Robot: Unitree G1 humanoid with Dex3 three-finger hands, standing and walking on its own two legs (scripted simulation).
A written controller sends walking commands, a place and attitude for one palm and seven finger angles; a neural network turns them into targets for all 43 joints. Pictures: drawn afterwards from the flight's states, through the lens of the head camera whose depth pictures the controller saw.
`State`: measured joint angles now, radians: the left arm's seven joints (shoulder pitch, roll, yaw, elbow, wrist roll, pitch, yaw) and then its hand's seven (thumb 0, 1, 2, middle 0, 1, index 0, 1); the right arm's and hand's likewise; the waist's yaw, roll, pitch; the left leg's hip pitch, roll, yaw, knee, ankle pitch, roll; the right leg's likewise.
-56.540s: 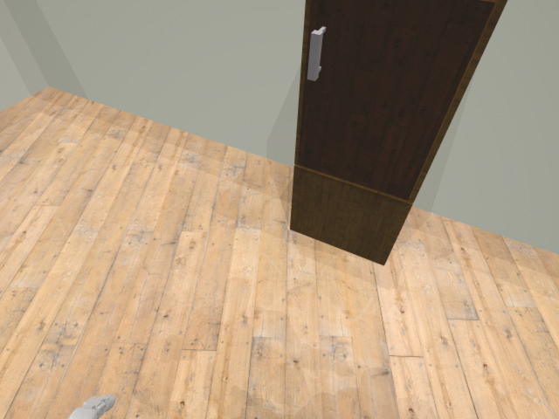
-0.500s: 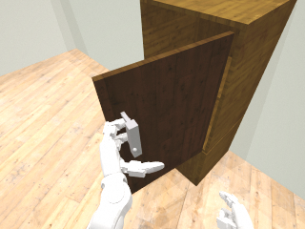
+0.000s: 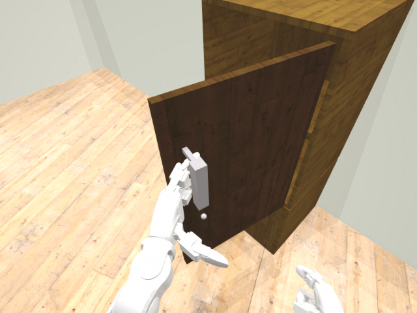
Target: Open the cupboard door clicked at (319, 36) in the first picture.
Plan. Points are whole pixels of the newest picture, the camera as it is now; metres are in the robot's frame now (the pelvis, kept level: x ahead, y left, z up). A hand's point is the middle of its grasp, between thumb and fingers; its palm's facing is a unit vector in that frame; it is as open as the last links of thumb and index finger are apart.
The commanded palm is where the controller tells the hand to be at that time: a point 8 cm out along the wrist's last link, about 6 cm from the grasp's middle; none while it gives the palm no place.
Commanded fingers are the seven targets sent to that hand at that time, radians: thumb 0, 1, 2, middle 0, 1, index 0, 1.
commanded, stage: slide the hand sideways off the handle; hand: left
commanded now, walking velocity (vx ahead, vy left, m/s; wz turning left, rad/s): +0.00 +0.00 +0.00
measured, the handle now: (194, 178) +0.34 +0.06 +0.10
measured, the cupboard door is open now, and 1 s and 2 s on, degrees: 77 78 78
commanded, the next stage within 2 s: draw the hand back to the body in 1.02 s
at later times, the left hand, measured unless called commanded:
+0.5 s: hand (188, 230) +0.23 +0.05 +0.10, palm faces -0.05 -1.00 +0.01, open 16.4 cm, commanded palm +0.20 +0.10 +0.10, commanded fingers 0.00 -0.50 0.30 -0.15 -0.30 -0.15 -0.30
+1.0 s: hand (158, 249) +0.20 +0.10 +0.10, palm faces -0.01 -1.00 -0.04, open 16.3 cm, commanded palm +0.17 +0.15 +0.10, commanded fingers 0.00 -0.50 0.30 -0.15 -0.30 -0.15 -0.30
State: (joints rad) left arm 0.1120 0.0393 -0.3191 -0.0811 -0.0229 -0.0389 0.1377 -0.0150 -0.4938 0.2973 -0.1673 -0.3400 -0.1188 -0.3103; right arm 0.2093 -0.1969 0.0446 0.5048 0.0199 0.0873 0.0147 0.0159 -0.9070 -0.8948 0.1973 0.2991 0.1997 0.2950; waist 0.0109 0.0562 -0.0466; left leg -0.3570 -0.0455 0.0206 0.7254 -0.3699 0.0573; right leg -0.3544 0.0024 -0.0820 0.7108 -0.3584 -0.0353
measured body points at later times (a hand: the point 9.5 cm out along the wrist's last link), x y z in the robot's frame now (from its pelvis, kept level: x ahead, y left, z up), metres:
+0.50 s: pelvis +0.02 +0.00 +0.00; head +0.01 -0.02 +0.45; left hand +0.23 +0.11 +0.11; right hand +0.20 -0.21 -0.07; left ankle +0.01 +0.08 -0.72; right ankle +0.01 -0.10 -0.72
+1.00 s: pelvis +0.03 -0.02 -0.01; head +0.03 -0.04 +0.44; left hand +0.20 +0.15 +0.10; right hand +0.21 -0.24 -0.08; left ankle +0.01 +0.08 -0.72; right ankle +0.01 -0.10 -0.72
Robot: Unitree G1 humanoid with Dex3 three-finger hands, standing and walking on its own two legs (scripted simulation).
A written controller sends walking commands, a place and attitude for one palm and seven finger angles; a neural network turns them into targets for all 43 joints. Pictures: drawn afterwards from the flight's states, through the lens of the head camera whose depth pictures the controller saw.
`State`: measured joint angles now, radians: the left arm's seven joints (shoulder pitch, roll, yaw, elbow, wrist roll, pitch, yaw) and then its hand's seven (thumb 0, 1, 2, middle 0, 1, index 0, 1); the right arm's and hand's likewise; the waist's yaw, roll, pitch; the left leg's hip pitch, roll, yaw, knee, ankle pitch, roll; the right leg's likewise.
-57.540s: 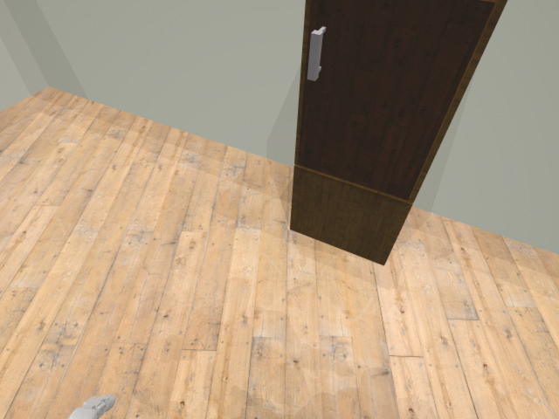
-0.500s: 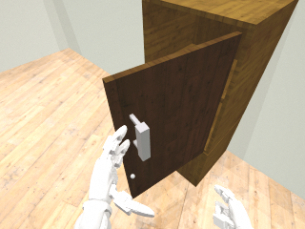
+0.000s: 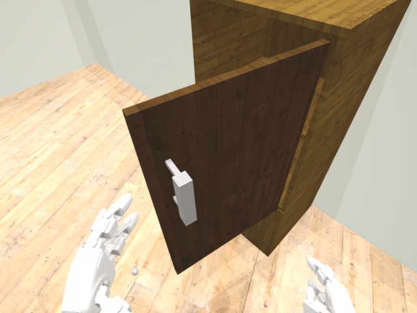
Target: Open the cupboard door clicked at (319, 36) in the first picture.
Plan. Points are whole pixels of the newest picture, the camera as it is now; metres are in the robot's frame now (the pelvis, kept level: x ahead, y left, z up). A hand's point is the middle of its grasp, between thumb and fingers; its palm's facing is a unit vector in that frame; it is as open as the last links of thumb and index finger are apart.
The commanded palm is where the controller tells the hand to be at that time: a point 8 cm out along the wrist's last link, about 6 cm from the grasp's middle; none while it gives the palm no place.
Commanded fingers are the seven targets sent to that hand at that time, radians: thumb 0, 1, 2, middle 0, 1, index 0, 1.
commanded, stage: slide the hand sideways off the handle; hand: left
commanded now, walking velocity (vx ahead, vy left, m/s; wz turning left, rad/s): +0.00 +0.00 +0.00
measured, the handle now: (179, 192) +0.30 +0.07 +0.11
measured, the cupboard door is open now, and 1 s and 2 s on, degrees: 78 78 78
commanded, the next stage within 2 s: draw the hand back to the body in 0.02 s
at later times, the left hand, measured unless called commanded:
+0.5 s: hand (95, 270) +0.16 +0.17 +0.13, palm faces -0.01 -1.00 -0.07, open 16.3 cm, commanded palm +0.12 +0.23 +0.14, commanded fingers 0.00 -0.50 0.30 -0.15 -0.30 -0.15 -0.30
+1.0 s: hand (29, 250) +0.17 +0.25 +0.16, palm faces +0.30 -0.89 -0.35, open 13.0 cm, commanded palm +0.13 +0.30 +0.18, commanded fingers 0.00 0.38 0.68 -0.18 -0.30 -0.18 -0.30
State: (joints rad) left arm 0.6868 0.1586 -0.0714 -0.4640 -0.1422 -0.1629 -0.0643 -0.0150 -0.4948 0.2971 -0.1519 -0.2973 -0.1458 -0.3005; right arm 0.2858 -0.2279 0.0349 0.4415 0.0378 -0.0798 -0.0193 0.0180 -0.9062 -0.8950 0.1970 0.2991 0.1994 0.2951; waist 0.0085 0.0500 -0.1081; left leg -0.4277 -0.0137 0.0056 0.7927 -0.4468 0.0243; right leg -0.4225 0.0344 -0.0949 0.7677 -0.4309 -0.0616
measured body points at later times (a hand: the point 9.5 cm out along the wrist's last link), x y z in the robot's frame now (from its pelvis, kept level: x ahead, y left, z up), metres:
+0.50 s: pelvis -0.01 +0.02 +0.01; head -0.03 +0.00 +0.45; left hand +0.15 +0.22 +0.14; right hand +0.18 -0.20 -0.05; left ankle -0.02 +0.10 -0.71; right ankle -0.02 -0.08 -0.71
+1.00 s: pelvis -0.01 +0.04 +0.03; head -0.02 +0.02 +0.48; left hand +0.15 +0.29 +0.18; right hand +0.18 -0.17 -0.05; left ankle -0.02 +0.11 -0.71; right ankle -0.02 -0.08 -0.71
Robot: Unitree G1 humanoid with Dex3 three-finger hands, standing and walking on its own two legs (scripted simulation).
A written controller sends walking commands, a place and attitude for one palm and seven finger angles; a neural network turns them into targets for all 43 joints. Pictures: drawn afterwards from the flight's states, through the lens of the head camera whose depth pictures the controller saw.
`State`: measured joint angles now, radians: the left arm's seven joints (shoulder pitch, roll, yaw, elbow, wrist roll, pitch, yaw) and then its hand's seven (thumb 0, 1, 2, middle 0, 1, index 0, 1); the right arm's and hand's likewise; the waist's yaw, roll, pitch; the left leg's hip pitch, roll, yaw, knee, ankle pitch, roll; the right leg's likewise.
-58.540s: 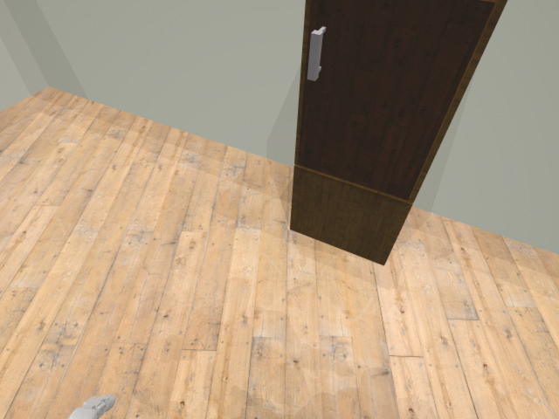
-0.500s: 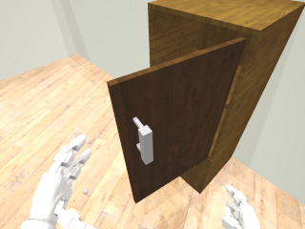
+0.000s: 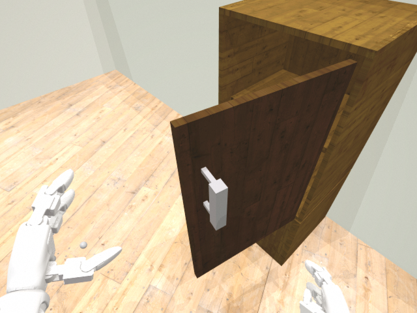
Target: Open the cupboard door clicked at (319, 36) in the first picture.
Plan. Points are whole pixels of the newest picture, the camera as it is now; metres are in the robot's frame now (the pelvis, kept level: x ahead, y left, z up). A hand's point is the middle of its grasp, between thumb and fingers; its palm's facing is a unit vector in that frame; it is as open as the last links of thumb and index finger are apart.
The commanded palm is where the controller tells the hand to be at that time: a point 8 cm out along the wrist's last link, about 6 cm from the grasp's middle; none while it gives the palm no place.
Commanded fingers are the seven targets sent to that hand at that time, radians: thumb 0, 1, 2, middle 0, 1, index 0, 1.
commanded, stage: draw the hand back to the body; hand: left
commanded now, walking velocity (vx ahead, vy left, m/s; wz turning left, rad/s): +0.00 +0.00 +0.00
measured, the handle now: (212, 198) +0.31 +0.03 +0.08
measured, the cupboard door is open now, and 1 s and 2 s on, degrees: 78 78 78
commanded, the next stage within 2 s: step back with the hand held close in 0.70 s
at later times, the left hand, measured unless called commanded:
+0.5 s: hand (57, 224) +0.19 +0.24 +0.16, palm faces +0.44 -0.81 -0.38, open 7.7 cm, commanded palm +0.14 +0.29 +0.18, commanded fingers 0.00 0.90 0.90 -0.20 -0.30 -0.20 -0.30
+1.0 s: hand (60, 218) +0.20 +0.24 +0.17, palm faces +0.42 -0.79 -0.45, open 7.4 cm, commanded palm +0.13 +0.27 +0.18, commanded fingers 0.00 0.90 0.90 -0.20 -0.30 -0.20 -0.30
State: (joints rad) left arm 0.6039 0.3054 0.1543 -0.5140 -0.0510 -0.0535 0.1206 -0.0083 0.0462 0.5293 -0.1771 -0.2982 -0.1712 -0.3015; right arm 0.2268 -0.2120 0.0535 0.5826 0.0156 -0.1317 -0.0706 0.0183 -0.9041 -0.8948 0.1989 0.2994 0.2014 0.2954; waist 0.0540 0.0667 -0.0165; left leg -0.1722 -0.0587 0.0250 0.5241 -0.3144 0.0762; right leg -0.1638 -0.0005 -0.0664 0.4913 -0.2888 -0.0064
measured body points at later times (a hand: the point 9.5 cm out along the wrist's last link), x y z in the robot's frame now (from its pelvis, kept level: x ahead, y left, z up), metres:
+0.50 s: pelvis +0.00 -0.01 +0.01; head -0.01 -0.03 +0.46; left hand +0.16 +0.29 +0.18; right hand +0.19 -0.24 -0.08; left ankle -0.02 +0.06 -0.74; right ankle -0.01 -0.12 -0.74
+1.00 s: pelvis -0.01 -0.02 +0.01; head +0.00 -0.04 +0.46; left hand +0.17 +0.28 +0.19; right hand +0.17 -0.26 -0.08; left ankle -0.02 +0.06 -0.73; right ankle -0.01 -0.12 -0.74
